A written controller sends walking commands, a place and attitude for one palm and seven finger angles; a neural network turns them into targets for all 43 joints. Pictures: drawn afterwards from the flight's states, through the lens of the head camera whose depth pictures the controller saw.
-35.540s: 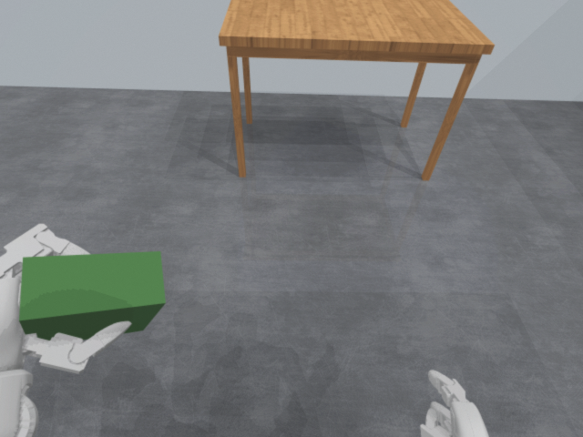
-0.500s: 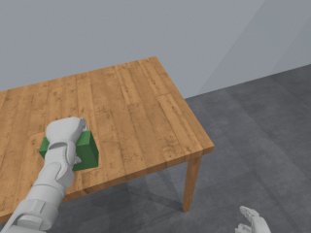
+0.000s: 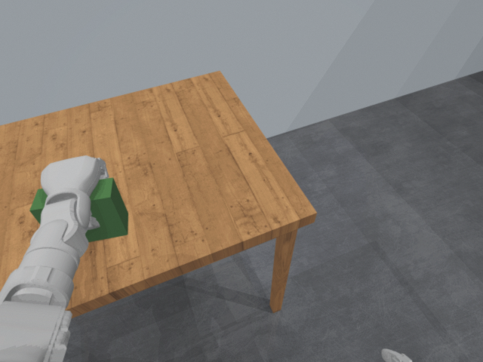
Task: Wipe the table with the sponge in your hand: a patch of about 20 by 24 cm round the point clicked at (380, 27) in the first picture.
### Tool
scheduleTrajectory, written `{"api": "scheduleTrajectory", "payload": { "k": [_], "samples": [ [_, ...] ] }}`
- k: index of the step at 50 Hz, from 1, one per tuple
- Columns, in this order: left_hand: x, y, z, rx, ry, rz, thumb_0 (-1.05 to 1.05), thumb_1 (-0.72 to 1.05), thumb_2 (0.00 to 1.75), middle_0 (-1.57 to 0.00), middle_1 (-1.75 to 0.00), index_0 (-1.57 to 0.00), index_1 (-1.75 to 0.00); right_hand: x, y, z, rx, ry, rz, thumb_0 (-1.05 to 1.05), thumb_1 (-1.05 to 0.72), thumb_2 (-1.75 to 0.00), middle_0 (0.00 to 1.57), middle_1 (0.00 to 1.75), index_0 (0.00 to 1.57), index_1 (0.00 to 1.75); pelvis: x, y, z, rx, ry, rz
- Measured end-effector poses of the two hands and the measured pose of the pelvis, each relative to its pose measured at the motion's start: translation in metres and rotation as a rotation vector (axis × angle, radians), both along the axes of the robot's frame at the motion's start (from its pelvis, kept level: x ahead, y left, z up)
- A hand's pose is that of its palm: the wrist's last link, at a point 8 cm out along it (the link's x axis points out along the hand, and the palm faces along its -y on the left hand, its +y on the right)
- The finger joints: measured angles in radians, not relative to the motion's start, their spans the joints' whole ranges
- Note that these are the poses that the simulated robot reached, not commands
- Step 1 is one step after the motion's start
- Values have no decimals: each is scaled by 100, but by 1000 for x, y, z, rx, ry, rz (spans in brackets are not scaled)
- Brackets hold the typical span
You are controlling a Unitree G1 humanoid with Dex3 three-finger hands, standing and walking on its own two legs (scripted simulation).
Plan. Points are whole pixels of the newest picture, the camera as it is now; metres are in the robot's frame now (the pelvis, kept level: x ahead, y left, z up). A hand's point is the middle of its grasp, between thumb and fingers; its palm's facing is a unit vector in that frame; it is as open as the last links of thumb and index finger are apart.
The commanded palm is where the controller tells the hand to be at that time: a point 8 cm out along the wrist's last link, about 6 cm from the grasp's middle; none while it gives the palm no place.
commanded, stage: wipe forward along the middle lane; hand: left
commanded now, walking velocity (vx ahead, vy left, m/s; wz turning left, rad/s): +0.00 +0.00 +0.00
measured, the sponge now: (88, 219) +0.37 +0.32 +0.01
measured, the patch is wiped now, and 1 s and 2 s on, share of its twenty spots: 1.00 1.00 1.00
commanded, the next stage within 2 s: slide back across to the first lane in 0.40 s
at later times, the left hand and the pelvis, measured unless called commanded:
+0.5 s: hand (79, 179) +0.43 +0.34 +0.05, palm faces -0.12 -0.01 -0.99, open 9.3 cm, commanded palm +0.41 +0.35 +0.09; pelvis +0.01 +0.02 +0.00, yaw +0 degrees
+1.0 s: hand (52, 178) +0.43 +0.39 +0.05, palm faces -0.09 -0.04 -0.99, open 9.3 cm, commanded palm +0.40 +0.40 +0.10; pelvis +0.03 +0.06 +0.00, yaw -2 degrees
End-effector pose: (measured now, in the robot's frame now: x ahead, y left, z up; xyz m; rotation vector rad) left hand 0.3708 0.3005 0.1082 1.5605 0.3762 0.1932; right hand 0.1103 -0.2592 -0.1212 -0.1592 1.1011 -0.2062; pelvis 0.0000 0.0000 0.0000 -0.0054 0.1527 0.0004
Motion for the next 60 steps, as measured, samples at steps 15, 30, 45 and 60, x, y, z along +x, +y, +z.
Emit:
{"api": "scheduleTrajectory", "payload": {
  "k": [15,30,45,60],
  "samples": [
    [26,16,-2,3,18,0,0,-54,111,-85,-137,-89,-142,-22,-4,-1,-17,72,-45,1,-91,-89,20,30,20,30,8,8,-2,-12,42,-8],
    [53,37,2,22,2,14,0,-54,111,-84,-137,-88,-143,-37,15,1,-28,107,-68,1,-91,-89,20,30,20,30,5,26,-3,-25,76,-13],
    [49,73,3,-2,-28,26,-1,-50,110,-80,-140,-85,-146,-25,46,8,-11,113,-84,1,-91,-89,20,30,20,30,25,54,3,-31,43,-27],
    [38,96,0,-23,-24,15,-2,-48,108,-79,-141,-83,-148,49,69,21,-13,2,16,1,-91,-89,20,30,20,30,40,69,5,-37,32,-12]
  ]
}}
